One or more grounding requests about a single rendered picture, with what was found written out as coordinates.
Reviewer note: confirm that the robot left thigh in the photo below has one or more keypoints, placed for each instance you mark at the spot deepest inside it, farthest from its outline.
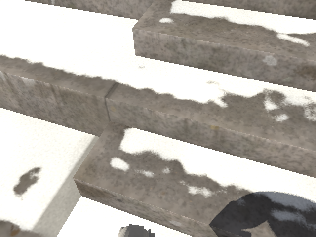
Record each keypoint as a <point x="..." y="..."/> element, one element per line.
<point x="133" y="230"/>

